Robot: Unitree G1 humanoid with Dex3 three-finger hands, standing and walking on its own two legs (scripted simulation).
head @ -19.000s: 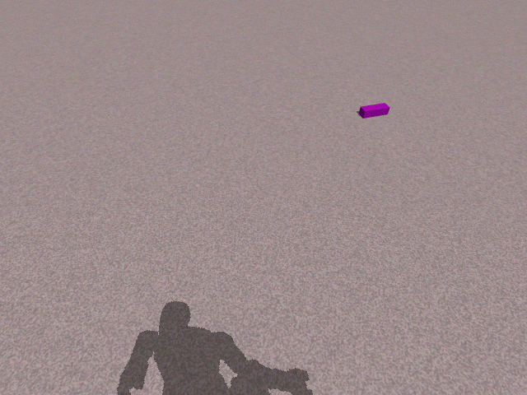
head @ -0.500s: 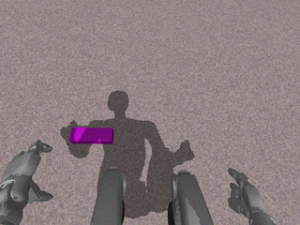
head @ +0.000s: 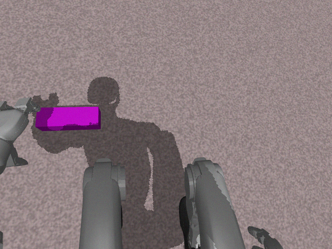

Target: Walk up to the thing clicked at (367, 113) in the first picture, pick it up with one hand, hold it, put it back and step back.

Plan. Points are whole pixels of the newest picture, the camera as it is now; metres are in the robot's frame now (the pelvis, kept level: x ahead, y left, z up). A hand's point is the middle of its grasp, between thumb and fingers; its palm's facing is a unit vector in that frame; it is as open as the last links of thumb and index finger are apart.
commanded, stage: rise first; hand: left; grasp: from above
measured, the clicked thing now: (70, 118) +0.50 +0.32 -0.35
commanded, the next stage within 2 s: none
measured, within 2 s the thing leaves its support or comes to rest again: neither
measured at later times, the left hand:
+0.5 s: hand (30, 130) +0.41 +0.37 -0.19, palm faces -0.45 -0.07 -0.89, open 14.1 cm
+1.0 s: hand (39, 126) +0.43 +0.36 -0.22, palm faces -0.45 -0.08 -0.89, open 14.1 cm
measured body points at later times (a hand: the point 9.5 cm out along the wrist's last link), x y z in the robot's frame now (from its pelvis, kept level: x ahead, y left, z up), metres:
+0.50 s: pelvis +0.01 +0.01 -0.04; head +0.23 +0.09 +0.34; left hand +0.43 +0.37 -0.14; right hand +0.11 -0.27 -0.15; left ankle +0.09 +0.14 -0.34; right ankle +0.10 -0.14 -0.34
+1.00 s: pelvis +0.01 +0.00 -0.05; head +0.25 +0.09 +0.32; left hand +0.45 +0.36 -0.17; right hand +0.09 -0.27 -0.16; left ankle +0.09 +0.14 -0.34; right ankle +0.10 -0.14 -0.34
